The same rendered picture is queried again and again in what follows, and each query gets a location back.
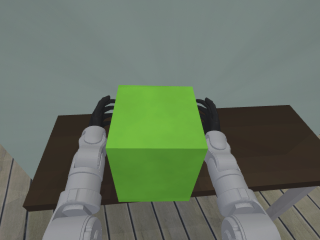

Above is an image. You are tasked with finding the table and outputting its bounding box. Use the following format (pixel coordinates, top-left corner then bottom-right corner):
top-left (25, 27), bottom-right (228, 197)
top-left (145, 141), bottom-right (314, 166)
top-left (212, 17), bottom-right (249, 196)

top-left (23, 105), bottom-right (320, 221)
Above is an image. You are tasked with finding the right robot hand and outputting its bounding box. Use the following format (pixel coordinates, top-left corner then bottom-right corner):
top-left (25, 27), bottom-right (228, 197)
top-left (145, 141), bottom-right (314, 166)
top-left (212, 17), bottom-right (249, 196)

top-left (196, 97), bottom-right (221, 135)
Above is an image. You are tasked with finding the carton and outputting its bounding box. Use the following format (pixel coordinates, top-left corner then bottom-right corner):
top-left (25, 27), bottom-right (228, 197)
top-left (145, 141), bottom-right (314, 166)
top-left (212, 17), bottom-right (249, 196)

top-left (105, 85), bottom-right (208, 202)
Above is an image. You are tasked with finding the right robot forearm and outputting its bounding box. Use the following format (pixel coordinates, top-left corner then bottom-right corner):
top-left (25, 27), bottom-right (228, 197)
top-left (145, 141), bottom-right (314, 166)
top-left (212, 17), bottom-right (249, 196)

top-left (204, 130), bottom-right (281, 240)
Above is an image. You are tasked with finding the right robot upper arm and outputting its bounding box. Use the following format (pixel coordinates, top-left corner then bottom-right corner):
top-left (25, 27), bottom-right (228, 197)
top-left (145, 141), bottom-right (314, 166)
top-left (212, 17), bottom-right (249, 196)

top-left (221, 213), bottom-right (281, 240)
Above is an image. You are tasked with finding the left robot forearm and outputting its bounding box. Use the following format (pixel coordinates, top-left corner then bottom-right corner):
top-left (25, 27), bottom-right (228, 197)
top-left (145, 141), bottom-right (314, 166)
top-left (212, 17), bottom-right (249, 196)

top-left (42, 125), bottom-right (107, 240)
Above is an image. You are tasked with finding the left robot hand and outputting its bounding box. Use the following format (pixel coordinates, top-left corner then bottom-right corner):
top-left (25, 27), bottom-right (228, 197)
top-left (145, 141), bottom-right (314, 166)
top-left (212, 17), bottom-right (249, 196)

top-left (88, 95), bottom-right (116, 128)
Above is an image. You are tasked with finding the left robot upper arm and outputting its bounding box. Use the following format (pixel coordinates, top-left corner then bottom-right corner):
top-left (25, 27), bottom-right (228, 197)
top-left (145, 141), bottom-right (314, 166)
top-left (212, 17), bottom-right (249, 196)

top-left (43, 215), bottom-right (103, 240)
